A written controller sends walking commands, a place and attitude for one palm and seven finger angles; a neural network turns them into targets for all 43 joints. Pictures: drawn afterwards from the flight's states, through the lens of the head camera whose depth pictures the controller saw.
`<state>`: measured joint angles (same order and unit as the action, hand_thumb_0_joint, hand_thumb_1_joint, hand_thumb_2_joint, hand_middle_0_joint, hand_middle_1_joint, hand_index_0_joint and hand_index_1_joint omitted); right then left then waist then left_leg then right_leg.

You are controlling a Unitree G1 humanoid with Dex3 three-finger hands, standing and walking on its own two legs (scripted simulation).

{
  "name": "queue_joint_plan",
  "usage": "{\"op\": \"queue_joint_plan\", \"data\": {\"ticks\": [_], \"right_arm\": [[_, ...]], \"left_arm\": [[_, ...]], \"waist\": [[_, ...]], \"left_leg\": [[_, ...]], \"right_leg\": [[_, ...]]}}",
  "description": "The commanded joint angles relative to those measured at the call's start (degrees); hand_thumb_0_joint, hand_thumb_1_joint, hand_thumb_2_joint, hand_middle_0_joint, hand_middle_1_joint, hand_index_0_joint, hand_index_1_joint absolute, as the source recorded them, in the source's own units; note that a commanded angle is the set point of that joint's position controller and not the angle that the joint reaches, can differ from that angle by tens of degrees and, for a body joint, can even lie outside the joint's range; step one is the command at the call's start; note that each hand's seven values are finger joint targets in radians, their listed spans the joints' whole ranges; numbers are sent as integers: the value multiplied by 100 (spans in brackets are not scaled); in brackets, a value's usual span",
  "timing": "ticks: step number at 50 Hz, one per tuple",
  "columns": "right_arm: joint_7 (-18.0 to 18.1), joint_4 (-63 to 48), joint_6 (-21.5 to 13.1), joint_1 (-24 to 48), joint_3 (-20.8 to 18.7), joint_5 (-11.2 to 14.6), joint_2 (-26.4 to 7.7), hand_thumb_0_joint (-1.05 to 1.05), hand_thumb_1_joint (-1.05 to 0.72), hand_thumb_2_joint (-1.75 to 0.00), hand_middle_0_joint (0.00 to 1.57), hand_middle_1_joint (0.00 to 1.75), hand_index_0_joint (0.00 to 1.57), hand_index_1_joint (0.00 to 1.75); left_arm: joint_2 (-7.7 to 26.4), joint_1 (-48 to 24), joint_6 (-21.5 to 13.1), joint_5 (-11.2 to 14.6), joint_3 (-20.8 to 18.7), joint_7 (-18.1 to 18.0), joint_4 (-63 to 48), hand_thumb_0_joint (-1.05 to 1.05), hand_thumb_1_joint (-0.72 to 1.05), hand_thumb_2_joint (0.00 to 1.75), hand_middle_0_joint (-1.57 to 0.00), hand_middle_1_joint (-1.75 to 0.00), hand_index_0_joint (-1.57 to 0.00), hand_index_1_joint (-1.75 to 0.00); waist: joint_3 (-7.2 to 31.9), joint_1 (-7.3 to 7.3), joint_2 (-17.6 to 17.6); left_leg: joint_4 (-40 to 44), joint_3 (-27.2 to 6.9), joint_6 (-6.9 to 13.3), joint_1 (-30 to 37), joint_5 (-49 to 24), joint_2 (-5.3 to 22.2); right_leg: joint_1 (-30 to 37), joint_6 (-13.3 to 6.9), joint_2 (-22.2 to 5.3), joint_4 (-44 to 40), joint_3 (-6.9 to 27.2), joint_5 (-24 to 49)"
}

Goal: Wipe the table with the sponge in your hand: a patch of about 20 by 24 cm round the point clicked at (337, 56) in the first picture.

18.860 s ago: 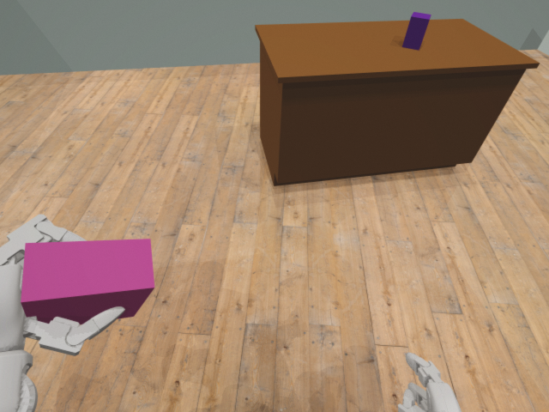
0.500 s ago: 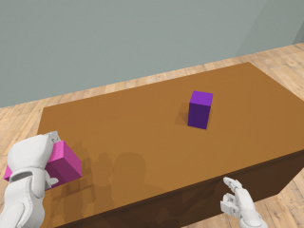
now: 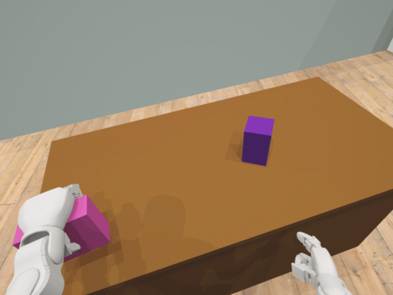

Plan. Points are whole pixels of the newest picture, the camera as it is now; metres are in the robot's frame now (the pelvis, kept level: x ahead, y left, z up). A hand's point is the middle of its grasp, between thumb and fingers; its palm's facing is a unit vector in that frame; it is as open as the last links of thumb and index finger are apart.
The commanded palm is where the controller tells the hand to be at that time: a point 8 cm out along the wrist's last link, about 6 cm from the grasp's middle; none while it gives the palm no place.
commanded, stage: move the sponge above the wiping area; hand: left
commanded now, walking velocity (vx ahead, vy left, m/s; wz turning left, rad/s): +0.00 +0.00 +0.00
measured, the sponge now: (71, 236) +0.20 +0.31 +0.02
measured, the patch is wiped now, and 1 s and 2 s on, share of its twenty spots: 0.00 0.00 0.00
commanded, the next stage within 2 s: none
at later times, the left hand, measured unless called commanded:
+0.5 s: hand (82, 234) +0.20 +0.28 +0.03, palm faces -0.12 -0.16 -0.98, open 9.6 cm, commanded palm +0.19 +0.28 +0.11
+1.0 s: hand (99, 229) +0.23 +0.26 +0.01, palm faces -0.11 -0.12 -0.99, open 9.6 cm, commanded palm +0.21 +0.26 +0.09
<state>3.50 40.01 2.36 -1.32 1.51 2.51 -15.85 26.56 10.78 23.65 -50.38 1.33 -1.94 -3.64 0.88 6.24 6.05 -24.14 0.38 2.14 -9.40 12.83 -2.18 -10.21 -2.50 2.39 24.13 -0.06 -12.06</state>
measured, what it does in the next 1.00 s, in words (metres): stands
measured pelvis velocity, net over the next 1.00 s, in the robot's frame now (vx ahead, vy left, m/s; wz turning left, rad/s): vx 0.00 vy -0.01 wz -0.01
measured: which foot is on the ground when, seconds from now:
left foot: down 0.00-1.00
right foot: down 0.00-1.00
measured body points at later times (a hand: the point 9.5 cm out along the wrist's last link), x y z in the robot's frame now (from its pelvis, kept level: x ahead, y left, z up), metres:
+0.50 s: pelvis -0.01 +0.01 +0.00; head -0.02 -0.03 +0.45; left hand +0.21 +0.28 +0.08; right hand +0.24 -0.20 -0.08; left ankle +0.00 +0.10 -0.74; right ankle +0.01 -0.09 -0.74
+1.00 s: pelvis +0.00 -0.01 +0.00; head +0.00 -0.04 +0.45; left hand +0.23 +0.26 +0.07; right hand +0.24 -0.22 -0.09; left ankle +0.00 +0.10 -0.74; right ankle +0.01 -0.09 -0.74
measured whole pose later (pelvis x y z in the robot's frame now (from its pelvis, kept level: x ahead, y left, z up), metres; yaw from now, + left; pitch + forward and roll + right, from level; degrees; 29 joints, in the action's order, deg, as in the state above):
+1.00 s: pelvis +0.00 -0.01 +0.00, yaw +0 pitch -1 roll +0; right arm 3.9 40.6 1.8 -1.7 0.7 1.4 -14.6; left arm 22.3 7.3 16.9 -56.1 8.5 -6.4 4.7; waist 1.3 7.2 3.9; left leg -25.9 0.3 1.6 -11.3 13.8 -1.6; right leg -12.2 -3.2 3.1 25.8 0.0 -12.9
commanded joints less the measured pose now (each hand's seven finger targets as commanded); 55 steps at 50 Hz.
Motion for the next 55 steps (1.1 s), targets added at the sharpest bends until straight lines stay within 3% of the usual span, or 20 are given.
{"op": "queue_joint_plan", "data": {"ticks": [1, 7, 13, 17, 19, 22, 23, 26, 27, 28, 32, 33, 37, 39, 42, 43, 47, 48, 52, 55], "right_arm": [[61, -1150, -377, 1191, -166, -96, -464, 0, -90, -90, 20, 30, 20, 30], [82, -984, -496, 1094, -245, -224, -415, 0, -90, -90, 20, 30, 20, 30], [-16, -938, -278, 1430, -210, -5, -386, 0, -90, -90, 20, 30, 20, 30], [16, -1015, -155, 1656, -126, 66, -481, 0, -90, -90, 20, 30, 20, 30], [6, -1107, -180, 1556, -82, 49, -443, 0, -90, -90, 20, 30, 20, 30], [67, -1090, -236, 1397, -105, -65, -467, 0, -90, -90, 20, 30, 20, 30], [86, -1127, -291, 1297, -108, -78, -387, 0, -90, -90, 20, 30, 20, 30], [130, -984, -384, 1089, -177, -170, -351, 0, -90, -90, 20, 30, 20, 30], [133, -934, -394, 1077, -199, -180, -394, 0, -90, -90, 20, 30, 20, 30], [127, -961, -419, 1132, -186, -175, -332, 0, -90, -90, 20, 30, 20, 30], [81, -846, -361, 1242, -242, -79, -431, 0, -90, -90, 20, 30, 20, 30], [46, -900, -363, 1294, -228, -33, -366, 0, -90, -90, 20, 30, 20, 30], [18, -874, -232, 1456, -212, 34, -495, 0, -90, -90, 20, 30, 20, 30], [21, -963, -198, 1404, -180, 62, -471, 0, -90, -90, 20, 30, 20, 30], [52, -987, -198, 1345, -190, -2, -511, 0, -90, -90, 20, 30, 20, 30], [64, -1066, -249, 1310, -176, -21, -454, 0, -90, -90, 20, 30, 20, 30], [114, -931, -346, 1091, -257, -144, -433, 0, -90, -90, 20, 30, 20, 30], [111, -947, -380, 1081, -249, -138, -355, 0, -90, -90, 20, 30, 20, 30], [81, -811, -381, 1069, -309, -89, -447, 0, -90, -90, 20, 30, 20, 30], [31, -881, -347, 1230, -320, -18, -428, 0, -90, -90, 20, 30, 20, 30]], "left_arm": [[1140, -1221, -504, -360, -307, -37, -1462, 0, 10, 130, -120, -160, -120, -160], [1641, -1542, -1147, -851, -1034, -856, -1832, 0, 10, 130, -120, -160, -120, -160], [574, -861, -165, -373, -382, -1003, -848, 0, 10, 130, -120, -160, -120, -160], [654, -1016, 383, -293, -53, -538, -699, 0, 10, 130, -120, -160, -120, -160], [482, -1350, 337, -399, 371, -276, -837, 0, 10, 130, -120, -160, -120, -160], [1074, -1819, -135, -588, -76, -191, -1117, 0, 10, 130, -120, -160, -120, -160], [820, -1948, -371, -610, 109, -225, -1220, 0, 10, 130, -120, -160, -120, -160], [1042, -2157, -943, -840, -237, -552, -1071, 0, 10, 130, -120, -160, -120, -160], [1440, -2201, -1013, -897, -640, -707, -1127, 0, 10, 130, -120, -160, -120, -160], [1090, -2200, -1044, -935, -432, -823, -1057, 0, 10, 130, -120, -160, -120, -160], [1105, -1836, -671, -763, -663, -1167, -536, 0, 10, 130, -120, -160, -120, -160], [578, -1715, -532, -659, -257, -1158, -481, 0, 10, 130, -120, -160, -120, -160], [579, -1229, 88, -417, -157, -912, -50, 0, 10, 130, -120, -160, -120, -160], [311, -1461, 198, -434, 312, -689, -62, 0, 10, 130, -120, -160, -120, -160], [752, -1808, 0, -581, 53, -537, -321, 0, 10, 130, -120, -160, -120, -160], [573, -1963, -159, -620, 240, -511, -465, 0, 10, 130, -120, -160, -120, -160], [1292, -2030, -817, -834, -517, -815, -730, 0, 10, 130, -120, -160, -120, -160], [937, -2173, -902, -877, -250, -911, -736, 0, 10, 130, -120, -160, -120, -160], [1122, -1936, -776, -848, -605, -1257, -243, 0, 10, 130, -120, -160, -120, -160], [717, -1359, -496, -619, -377, -1257, -198, 0, 10, 130, -120, -160, -120, -160]], "waist": [[1051, 63, -742], [1280, 276, 239], [869, 202, -295], [639, 86, -480], [693, 14, -503], [948, 47, -429], [1037, 11, -335], [1217, 129, -118], [1164, 169, 17], [1291, 193, 119], [1045, 230, 25], [1134, 178, -43], [917, 152, -543], [891, 14, -737], [971, 17, -735], [1178, 15, -652], [1366, 164, -228], [1428, 104, -130], [1188, 171, -37], [1390, 211, -291]], "left_leg": [[175, -625, 69, 223, -1235, 30], [155, -838, -86, 467, -1364, 166], [322, -629, -198, 119, -1222, 166], [428, -638, -129, 10, -915, 56], [414, -652, -38, 28, -847, 26], [334, -698, 46, 146, -716, 17], [296, -664, 77, 167, -692, 26], [251, -707, 12, 271, -764, 69], [284, -797, -26, 236, -664, 96], [265, -727, -52, 233, -794, 79], [307, -716, -176, 138, -899, 86], [300, -626, -175, 117, -1001, 105], [325, -598, -146, -7, -1031, 50], [266, -543, -52, -46, -922, 27], [205, -596, 26, 11, -865, -16], [154, -560, 70, 74, -903, -36], [10, -603, 52, 271, -1127, -29], [-4, -554, 42, 287, -1174, -15], [20, -574, -48, 214, -1181, 0], [18, -497, -59, 154, -1488, 8]], "right_leg": [[236, -175, -165, -344, 749, 722], [125, -393, 10, -250, 1005, 609], [148, -287, -108, -345, 653, 539], [222, -258, -94, -424, 743, 357], [196, -226, -111, -390, 611, 323], [195, -254, -34, -362, 800, 200], [171, -236, -51, -312, 691, 154], [71, -288, -14, -280, 777, 211], [80, -345, 62, -276, 923, 161], [116, -345, 25, -217, 818, 269], [11, -382, 0, -332, 888, 269], [63, -328, -52, -279, 681, 386], [190, -282, -82, -389, 779, 503], [146, -222, -112, -389, 679, 486], [137, -251, -68, -363, 840, 402], [204, -225, -98, -303, 732, 505], [186, -315, -42, -285, 1010, 755], [156, -303, -67, -249, 877, 768], [7, -381, -40, -323, 1027, 754], [354, -298, -144, -202, 858, 1344]]}}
